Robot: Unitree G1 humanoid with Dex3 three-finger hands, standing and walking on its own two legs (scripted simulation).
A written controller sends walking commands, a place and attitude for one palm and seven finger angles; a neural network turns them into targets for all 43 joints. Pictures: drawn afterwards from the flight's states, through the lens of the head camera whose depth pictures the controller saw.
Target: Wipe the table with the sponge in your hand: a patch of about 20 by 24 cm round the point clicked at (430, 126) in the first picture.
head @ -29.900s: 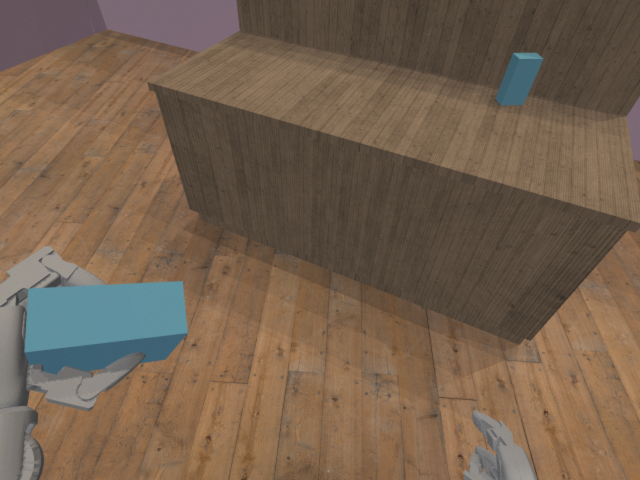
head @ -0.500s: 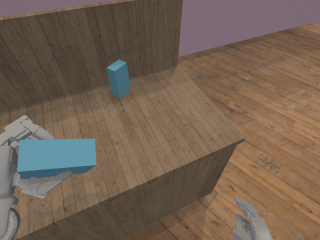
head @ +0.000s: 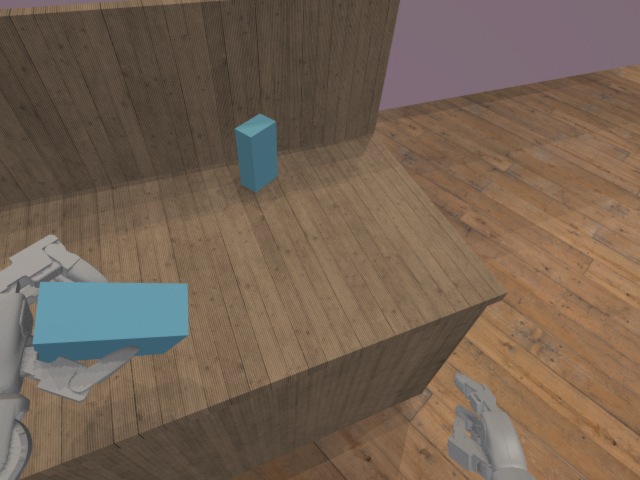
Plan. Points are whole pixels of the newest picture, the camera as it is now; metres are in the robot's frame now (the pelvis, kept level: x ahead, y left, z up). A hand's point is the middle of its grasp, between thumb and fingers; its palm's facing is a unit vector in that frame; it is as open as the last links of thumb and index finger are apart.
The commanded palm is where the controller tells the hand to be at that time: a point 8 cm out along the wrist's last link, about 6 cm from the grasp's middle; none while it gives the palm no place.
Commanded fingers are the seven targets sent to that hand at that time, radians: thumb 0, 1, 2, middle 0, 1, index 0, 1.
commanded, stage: look again from close up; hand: left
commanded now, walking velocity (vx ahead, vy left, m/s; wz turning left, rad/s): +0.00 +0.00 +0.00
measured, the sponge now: (133, 323) +0.23 +0.22 +0.12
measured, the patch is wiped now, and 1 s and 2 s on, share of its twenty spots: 0.00 0.00 0.00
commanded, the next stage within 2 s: come to a stop and stand still in 0.38 s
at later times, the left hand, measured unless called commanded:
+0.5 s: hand (84, 331) +0.21 +0.24 +0.15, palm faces +0.34 -0.87 -0.37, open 9.4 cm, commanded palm +0.15 +0.28 +0.17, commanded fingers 0.00 0.10 1.30 -1.20 -1.60 -1.20 -1.60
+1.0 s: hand (68, 302) +0.22 +0.26 +0.17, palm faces +0.40 -0.84 -0.36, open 9.4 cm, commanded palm +0.16 +0.28 +0.17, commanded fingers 0.00 0.10 1.30 -1.20 -1.60 -1.20 -1.60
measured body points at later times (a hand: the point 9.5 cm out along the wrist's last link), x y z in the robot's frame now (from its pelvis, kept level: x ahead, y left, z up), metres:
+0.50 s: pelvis -0.01 +0.00 +0.00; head +0.01 +0.02 +0.45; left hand +0.18 +0.29 +0.17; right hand +0.17 -0.22 -0.07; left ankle +0.01 +0.05 -0.74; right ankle +0.02 -0.10 -0.74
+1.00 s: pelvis +0.00 +0.00 +0.00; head +0.03 +0.03 +0.44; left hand +0.20 +0.30 +0.18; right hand +0.19 -0.22 -0.07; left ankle +0.01 +0.05 -0.74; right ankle +0.02 -0.10 -0.74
